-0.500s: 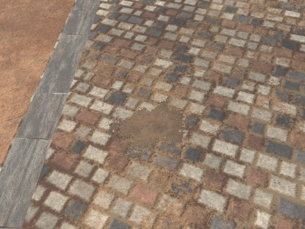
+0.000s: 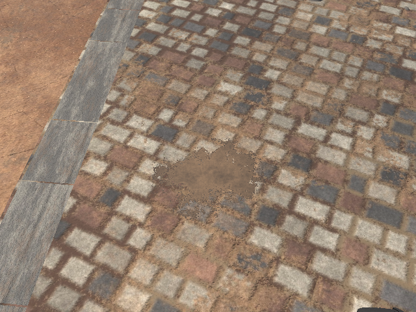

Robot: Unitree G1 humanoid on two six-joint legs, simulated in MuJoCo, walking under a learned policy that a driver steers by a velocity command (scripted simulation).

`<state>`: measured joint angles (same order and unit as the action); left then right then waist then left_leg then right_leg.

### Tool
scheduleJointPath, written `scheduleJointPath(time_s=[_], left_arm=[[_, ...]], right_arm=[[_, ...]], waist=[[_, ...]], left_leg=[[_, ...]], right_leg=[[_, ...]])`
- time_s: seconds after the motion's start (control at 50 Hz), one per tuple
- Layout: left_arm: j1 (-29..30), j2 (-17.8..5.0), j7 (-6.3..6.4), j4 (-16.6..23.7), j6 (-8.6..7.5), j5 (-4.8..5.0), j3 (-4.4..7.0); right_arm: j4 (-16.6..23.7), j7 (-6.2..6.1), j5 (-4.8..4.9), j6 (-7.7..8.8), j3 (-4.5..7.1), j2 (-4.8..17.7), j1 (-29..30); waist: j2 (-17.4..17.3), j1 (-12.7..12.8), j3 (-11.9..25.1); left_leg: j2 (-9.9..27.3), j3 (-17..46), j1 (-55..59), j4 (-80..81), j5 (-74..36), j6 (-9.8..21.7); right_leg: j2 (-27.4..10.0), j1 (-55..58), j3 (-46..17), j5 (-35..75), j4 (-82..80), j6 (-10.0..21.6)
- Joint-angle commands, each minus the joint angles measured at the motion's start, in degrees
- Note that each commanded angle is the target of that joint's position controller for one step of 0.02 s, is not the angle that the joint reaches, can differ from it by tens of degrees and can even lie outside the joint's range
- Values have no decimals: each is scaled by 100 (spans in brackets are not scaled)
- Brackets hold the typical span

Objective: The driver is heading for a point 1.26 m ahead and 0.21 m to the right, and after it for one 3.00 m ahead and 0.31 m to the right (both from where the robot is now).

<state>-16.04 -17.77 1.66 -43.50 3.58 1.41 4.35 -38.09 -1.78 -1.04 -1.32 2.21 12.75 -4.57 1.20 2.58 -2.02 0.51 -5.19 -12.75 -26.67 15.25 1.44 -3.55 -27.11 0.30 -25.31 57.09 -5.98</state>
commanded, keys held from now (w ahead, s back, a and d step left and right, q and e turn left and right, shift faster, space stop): e+shift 0.28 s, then shift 0.34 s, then q+shift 0.30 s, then w+q+shift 0.08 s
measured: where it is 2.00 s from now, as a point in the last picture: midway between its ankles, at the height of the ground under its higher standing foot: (200, 273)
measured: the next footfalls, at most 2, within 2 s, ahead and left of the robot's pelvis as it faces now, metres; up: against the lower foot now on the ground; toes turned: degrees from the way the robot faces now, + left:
right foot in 0.16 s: +0.02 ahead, -0.14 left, +0.00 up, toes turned -13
left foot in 0.70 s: +0.12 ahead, +0.07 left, +0.00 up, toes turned -23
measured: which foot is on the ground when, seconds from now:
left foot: down 0.00-0.16, up 0.18-0.68, down 0.70-1.00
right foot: up 0.00-0.14, down 0.16-0.74, up 0.76-0.98, down 1.00-1.00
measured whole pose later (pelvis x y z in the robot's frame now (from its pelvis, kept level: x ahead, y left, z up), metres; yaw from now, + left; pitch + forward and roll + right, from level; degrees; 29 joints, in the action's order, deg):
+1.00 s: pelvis +0.03 -0.06 +0.00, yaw -9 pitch +2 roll +0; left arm -8.9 -17.4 0.4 -35.8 -0.7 1.4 4.8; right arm -40.0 -2.2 2.7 -2.8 5.7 18.7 -11.6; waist -1.2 -0.6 -1.5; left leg -2.8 14.2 -19.4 -30.3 14.5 -1.5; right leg 4.4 -15.6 -4.7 -21.2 30.9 -1.1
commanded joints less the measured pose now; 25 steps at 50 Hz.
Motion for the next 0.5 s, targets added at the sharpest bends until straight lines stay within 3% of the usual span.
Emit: scheduleJointPath(time_s=[0.02,0.1,0.14,0.16,0.18,0.2,0.22,0.24,0.26,0.28,0.32,0.36,0.5], left_arm=[[420,-309,-77,731,-71,-25,41],[220,-422,-237,928,-47,-2,110],[-129,-424,-258,889,-22,2,179],[-408,-666,-188,818,-37,-40,297],[-641,-1580,-54,933,-93,-54,545],[-653,-1663,-124,1125,-264,-275,488],[-527,-1441,-185,1153,-407,-307,435],[-297,-1308,-158,1146,-478,-199,404],[32,-1147,-106,1193,-452,-58,363],[294,-1011,-44,1269,-395,28,300],[447,-837,47,1389,-320,-57,201],[369,-811,71,1386,-313,-111,162],[520,-792,65,1365,-238,-211,74]], right_arm=[[274,-70,14,35,356,1025,98],[208,-19,142,33,466,1253,134],[161,9,245,33,482,1215,230],[24,46,225,41,456,1017,-83],[244,63,-29,46,358,690,18],[582,34,-50,90,317,684,727],[557,21,46,115,368,889,805],[510,5,106,152,385,929,754],[401,-31,73,166,418,1001,619],[361,-54,37,164,455,1089,536],[154,4,83,138,444,1024,220],[39,16,118,101,412,948,112],[0,10,135,81,364,934,167]], waist=[[-901,-324,429],[-956,-227,569],[-784,5,605],[-177,37,597],[1751,-25,511],[1765,190,872],[932,234,943],[606,59,787],[241,-118,684],[313,-240,668],[440,-318,876],[369,-265,926],[677,-95,546]], left_leg=[[1749,759,572,766,-2208,1207],[1963,529,710,437,-2466,991],[1814,128,440,-173,-1992,568],[1408,-246,-46,-1047,-1139,157],[516,-737,-1876,-3064,1274,-502],[-273,475,-2790,-4311,2623,-603],[-135,957,-3000,-4736,2340,-487],[-41,1101,-3042,-4649,1776,-357],[69,1149,-3075,-4388,1258,-333],[104,1174,-2895,-4153,916,-351],[-17,1014,-2500,-4216,459,-484],[-60,938,-2312,-3949,254,-603],[83,892,-1923,-2674,183,-752]], right_leg=[[-232,-174,54,133,-458,90],[-131,325,355,294,-1307,405],[105,1015,567,1051,-2307,685],[187,1653,197,1948,-2954,951],[-1219,2670,-2093,4506,-3418,1715],[-1878,2676,-3575,4817,-3697,2805],[-1754,2792,-3182,4264,-3787,2749],[-1432,2721,-2779,3804,-3746,2425],[-1181,2640,-2461,3498,-3684,2113],[-1011,2464,-2254,3452,-3683,1945],[-848,2347,-1911,3866,-3656,1881],[-766,2332,-1725,4010,-3642,1870],[-675,2016,-1886,2942,-3700,1882]])
Velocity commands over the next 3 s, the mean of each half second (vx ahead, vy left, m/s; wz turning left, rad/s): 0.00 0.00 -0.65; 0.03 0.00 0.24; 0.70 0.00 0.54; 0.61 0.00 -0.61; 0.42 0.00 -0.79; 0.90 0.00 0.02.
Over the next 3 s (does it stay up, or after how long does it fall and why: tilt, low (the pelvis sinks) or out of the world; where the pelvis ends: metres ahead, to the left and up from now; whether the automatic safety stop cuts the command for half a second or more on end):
stays up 1.04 -0.20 0.00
